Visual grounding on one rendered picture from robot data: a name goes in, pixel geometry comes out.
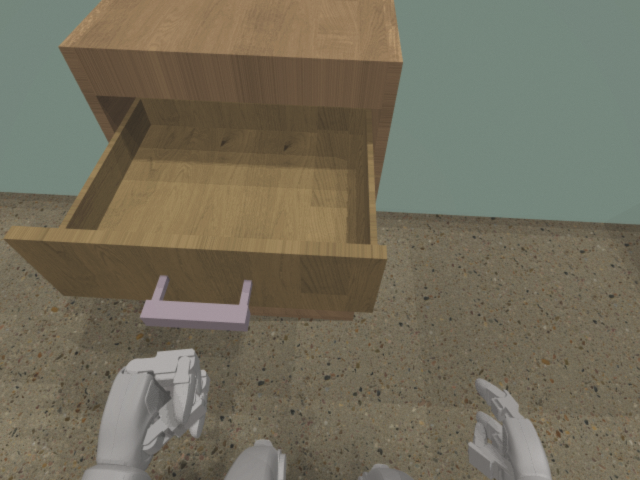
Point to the handle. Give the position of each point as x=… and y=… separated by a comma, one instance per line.
x=157, y=312

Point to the left robot thigh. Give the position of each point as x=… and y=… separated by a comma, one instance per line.
x=258, y=463

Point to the robot left hand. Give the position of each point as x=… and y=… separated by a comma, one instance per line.
x=169, y=385

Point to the robot right hand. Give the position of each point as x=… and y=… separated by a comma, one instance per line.
x=516, y=450

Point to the drawer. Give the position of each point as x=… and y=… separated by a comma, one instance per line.
x=213, y=193

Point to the cabinet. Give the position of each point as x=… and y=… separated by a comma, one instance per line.
x=333, y=53

